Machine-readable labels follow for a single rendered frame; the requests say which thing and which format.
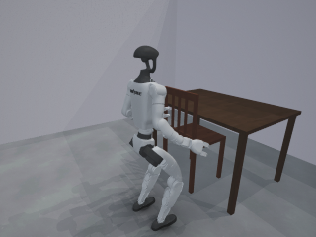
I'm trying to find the table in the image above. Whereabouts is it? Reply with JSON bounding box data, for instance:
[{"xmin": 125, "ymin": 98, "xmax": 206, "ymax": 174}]
[{"xmin": 152, "ymin": 88, "xmax": 301, "ymax": 215}]

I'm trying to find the robot right forearm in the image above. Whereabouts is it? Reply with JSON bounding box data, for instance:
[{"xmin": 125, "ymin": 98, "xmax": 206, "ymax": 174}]
[{"xmin": 158, "ymin": 119, "xmax": 194, "ymax": 149}]

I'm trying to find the robot right upper arm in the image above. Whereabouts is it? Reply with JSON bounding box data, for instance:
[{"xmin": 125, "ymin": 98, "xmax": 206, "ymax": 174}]
[{"xmin": 149, "ymin": 82, "xmax": 167, "ymax": 131}]

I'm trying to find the robot left upper arm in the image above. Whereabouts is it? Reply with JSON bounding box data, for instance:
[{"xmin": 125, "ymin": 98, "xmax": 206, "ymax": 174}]
[{"xmin": 121, "ymin": 79, "xmax": 134, "ymax": 118}]

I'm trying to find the left robot hand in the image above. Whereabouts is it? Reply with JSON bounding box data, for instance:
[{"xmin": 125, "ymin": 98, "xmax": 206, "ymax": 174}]
[{"xmin": 162, "ymin": 107, "xmax": 170, "ymax": 118}]

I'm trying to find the robot left thigh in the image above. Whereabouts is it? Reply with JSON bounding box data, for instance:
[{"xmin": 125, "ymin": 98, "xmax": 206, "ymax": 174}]
[{"xmin": 129, "ymin": 138, "xmax": 162, "ymax": 176}]

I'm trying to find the right robot hand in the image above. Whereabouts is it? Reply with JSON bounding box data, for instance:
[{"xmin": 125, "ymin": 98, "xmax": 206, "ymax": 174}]
[{"xmin": 190, "ymin": 139, "xmax": 210, "ymax": 157}]

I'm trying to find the robot head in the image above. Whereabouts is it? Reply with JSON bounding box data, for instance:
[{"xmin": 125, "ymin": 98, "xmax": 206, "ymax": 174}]
[{"xmin": 133, "ymin": 45, "xmax": 159, "ymax": 83}]

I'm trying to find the chair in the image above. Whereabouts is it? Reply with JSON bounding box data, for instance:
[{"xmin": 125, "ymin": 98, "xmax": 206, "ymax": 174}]
[{"xmin": 163, "ymin": 86, "xmax": 226, "ymax": 194}]

